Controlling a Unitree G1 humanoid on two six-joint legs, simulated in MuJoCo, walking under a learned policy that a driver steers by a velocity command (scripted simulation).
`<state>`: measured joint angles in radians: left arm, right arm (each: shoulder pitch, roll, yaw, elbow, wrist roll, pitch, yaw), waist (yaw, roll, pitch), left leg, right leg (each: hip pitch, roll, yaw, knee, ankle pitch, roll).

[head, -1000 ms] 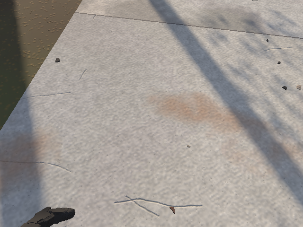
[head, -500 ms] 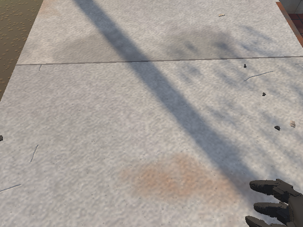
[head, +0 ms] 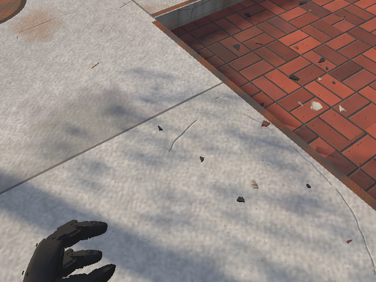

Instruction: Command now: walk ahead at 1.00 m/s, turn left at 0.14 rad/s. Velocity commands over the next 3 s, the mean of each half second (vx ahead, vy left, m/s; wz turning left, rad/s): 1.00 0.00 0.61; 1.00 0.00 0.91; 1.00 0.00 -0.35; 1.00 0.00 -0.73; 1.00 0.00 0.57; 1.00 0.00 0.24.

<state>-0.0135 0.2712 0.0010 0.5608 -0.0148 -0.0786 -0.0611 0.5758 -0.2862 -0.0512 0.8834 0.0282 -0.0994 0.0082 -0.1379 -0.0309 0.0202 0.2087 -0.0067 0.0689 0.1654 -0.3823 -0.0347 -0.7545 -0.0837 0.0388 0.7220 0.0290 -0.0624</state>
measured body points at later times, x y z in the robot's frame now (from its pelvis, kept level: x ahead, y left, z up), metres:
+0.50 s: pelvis +0.44 +0.04 -0.02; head +0.43 +0.07 +0.43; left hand +0.36 +0.31 -0.16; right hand +0.72 -0.13 -0.07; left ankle +0.61 +0.19 -0.69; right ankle +0.26 -0.14 -0.72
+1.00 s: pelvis +0.84 +0.23 -0.01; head +0.84 +0.26 +0.44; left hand +0.86 +0.60 -0.04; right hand +1.08 +0.05 -0.12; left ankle +0.62 +0.16 -0.71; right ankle +1.06 +0.25 -0.73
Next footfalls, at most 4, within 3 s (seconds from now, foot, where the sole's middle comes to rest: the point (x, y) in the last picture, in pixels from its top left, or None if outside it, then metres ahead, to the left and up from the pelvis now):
0.08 right None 0.30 -0.14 -0.76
0.54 left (125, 245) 0.65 0.19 -0.76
1.00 right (99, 156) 1.08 0.29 -0.76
1.38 left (8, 168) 1.07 0.68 -0.76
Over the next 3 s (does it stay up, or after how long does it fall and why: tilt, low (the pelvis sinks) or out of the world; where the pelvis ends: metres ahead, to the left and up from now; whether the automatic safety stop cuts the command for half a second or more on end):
stays up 2.33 1.13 0.02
